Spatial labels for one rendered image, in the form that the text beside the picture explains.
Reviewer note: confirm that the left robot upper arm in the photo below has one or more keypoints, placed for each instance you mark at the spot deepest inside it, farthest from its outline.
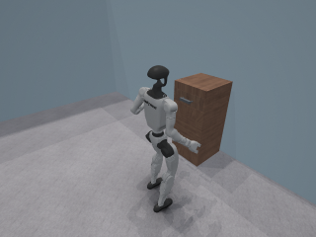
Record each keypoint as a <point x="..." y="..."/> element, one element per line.
<point x="135" y="109"/>

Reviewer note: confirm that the right robot hand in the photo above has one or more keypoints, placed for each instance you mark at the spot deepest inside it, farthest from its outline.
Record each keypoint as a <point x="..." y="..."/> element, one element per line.
<point x="194" y="146"/>

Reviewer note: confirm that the cabinet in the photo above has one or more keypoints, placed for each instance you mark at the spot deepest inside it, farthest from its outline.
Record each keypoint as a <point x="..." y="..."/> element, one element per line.
<point x="206" y="126"/>

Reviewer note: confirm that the handle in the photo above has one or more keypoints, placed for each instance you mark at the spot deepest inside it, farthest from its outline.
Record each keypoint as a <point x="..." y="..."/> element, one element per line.
<point x="185" y="100"/>

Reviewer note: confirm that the right robot forearm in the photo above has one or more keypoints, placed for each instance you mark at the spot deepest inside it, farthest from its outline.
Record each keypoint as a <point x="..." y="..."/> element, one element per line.
<point x="180" y="139"/>

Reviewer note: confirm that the right robot upper arm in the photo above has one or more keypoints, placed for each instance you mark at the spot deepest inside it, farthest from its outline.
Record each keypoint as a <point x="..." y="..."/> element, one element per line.
<point x="170" y="108"/>

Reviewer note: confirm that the robot right foot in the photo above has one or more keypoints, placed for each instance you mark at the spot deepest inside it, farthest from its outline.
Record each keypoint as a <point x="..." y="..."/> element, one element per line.
<point x="167" y="202"/>

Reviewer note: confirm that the drawer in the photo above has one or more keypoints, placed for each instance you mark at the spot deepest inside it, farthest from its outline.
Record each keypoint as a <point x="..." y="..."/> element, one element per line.
<point x="197" y="102"/>

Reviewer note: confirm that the robot right shin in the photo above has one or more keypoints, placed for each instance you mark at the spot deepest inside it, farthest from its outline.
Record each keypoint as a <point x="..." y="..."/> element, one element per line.
<point x="165" y="188"/>

